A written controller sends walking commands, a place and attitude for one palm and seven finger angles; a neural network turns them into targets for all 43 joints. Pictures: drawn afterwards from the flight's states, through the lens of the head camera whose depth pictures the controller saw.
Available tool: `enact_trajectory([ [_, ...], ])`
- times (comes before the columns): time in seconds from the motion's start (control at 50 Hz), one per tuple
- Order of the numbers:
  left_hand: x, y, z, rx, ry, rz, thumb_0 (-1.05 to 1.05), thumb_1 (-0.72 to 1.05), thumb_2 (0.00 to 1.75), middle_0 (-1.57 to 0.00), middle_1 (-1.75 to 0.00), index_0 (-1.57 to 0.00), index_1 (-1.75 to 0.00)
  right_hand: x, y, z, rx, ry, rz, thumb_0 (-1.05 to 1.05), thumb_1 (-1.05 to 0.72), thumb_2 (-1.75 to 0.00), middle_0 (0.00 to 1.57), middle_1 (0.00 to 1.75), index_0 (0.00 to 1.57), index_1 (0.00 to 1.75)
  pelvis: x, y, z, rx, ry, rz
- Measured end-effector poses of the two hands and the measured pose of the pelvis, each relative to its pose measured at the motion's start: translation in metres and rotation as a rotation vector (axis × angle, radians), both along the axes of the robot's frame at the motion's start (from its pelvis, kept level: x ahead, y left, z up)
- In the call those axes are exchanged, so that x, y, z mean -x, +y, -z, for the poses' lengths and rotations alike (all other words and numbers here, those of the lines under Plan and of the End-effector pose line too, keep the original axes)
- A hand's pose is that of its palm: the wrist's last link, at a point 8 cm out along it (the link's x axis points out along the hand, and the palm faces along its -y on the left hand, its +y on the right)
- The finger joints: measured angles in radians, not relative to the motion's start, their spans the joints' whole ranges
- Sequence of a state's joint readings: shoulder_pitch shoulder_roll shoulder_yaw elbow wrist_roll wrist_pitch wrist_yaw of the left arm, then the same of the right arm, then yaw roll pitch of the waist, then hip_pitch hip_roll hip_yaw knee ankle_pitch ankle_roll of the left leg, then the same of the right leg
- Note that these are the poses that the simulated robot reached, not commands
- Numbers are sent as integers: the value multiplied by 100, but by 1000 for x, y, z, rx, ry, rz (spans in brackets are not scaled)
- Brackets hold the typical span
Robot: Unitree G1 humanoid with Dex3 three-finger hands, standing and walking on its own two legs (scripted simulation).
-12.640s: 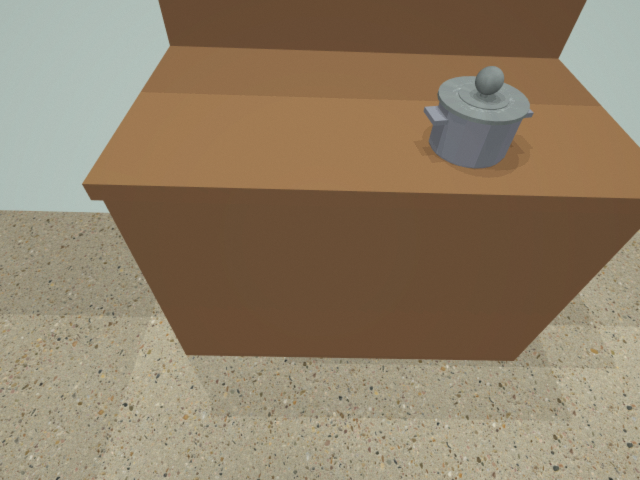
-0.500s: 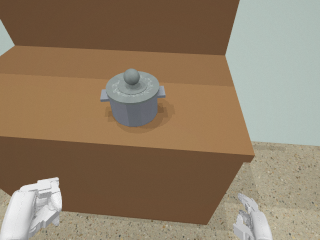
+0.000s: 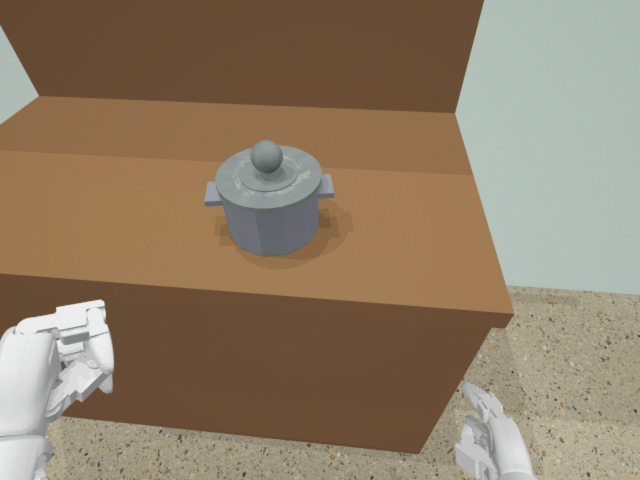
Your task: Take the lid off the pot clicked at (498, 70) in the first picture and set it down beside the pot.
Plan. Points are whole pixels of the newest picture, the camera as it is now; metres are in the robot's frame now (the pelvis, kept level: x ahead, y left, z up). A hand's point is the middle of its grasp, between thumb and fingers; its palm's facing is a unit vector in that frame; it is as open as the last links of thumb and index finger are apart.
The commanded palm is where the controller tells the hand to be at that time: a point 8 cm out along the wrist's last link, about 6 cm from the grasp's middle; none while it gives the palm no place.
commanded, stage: reach forward and open the fingers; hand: left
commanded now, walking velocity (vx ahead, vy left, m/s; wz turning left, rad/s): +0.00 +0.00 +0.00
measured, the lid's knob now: (266, 156) +0.52 +0.16 +0.14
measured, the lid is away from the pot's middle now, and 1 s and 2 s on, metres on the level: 0.00 0.00 0.00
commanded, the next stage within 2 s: move the open hand above the knob in 1.42 s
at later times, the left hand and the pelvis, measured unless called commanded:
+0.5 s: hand (87, 336) +0.19 +0.26 +0.15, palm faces -0.01 -0.09 -1.00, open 3.7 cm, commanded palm +0.17 +0.26 +0.22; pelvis -0.03 +0.00 +0.00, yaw +2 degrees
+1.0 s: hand (88, 274) +0.23 +0.26 +0.20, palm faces -0.01 -0.03 -1.00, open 9.4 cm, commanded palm +0.20 +0.26 +0.27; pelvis -0.06 +0.01 -0.01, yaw +2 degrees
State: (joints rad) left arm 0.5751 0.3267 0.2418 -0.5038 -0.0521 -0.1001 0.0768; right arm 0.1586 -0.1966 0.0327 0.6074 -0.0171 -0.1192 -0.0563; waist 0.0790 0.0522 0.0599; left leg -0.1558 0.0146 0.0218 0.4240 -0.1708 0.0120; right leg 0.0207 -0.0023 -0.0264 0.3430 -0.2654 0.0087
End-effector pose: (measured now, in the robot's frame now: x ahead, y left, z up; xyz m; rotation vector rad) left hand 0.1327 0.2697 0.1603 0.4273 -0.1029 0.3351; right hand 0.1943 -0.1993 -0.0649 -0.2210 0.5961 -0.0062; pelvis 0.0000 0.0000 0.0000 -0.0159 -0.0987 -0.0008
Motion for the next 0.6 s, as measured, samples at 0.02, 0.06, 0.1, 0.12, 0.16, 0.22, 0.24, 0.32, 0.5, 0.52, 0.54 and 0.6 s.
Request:
enact_trajectory([
  [0.02,-1,0,-3,-5,-10,3,2,89,90,-130,-150,-130,-150,1,-1,1,1,3,2,1,-90,-90,20,30,20,30,0,0,0,0,0,1],
  [0.06,-3,-1,-7,-13,-31,8,2,89,90,-130,-150,-130,-150,3,-3,2,3,8,6,1,-90,-90,20,30,20,30,0,0,0,0,0,1],
  [0.1,-8,-4,-13,-200,19,-10,2,89,90,-130,-149,-130,-150,3,-5,4,18,32,-10,1,-90,-90,20,30,20,30,1,0,1,-1,13,0],
  [0.12,-11,-6,-16,-298,45,-18,2,88,91,-130,-149,-130,-149,2,-6,6,22,45,-21,1,-90,-90,20,30,20,30,3,0,2,-1,20,-1],
  [0.16,-14,-9,-23,-488,98,-32,2,86,92,-129,-146,-130,-147,1,-8,9,20,71,-31,1,-90,-90,20,30,20,30,6,1,4,-1,35,2],
  [0.22,-16,-10,-31,-725,178,-44,2,81,95,-128,-141,-128,-142,-3,-10,15,1,103,-21,1,-90,-90,20,30,20,30,10,3,6,-1,51,6],
  [0.24,-17,-10,-32,-788,202,-44,1,79,96,-127,-139,-128,-139,-5,-11,16,-5,110,-17,1,-90,-90,20,30,20,30,12,3,6,-1,54,5],
  [0.32,-23,-5,-36,-939,294,-27,1,68,103,-125,-128,-125,-128,-11,-10,19,-30,113,-10,1,-90,-90,20,30,20,30,17,3,7,0,54,-5],
  [0.5,-38,-9,-45,-1018,383,99,1,41,120,-117,-98,-117,-99,-16,3,12,-52,64,-47,1,-91,-90,20,30,19,30,27,1,5,2,23,-31],
  [0.52,-40,-10,-47,-1031,386,112,1,38,122,-116,-95,-116,-95,-15,4,12,-53,62,-52,1,-91,-90,20,30,19,30,29,1,4,3,20,-32],
  [0.54,-42,-10,-49,-1042,389,123,1,35,125,-115,-91,-115,-92,-14,5,11,-53,62,-57,1,-91,-90,20,30,19,30,30,0,4,3,19,-33],
  [0.6,-46,-9,-56,-1063,395,141,1,25,131,-112,-81,-112,-81,-11,9,11,-60,63,-68,1,-91,-90,20,30,20,30,35,0,4,5,15,-33],
])
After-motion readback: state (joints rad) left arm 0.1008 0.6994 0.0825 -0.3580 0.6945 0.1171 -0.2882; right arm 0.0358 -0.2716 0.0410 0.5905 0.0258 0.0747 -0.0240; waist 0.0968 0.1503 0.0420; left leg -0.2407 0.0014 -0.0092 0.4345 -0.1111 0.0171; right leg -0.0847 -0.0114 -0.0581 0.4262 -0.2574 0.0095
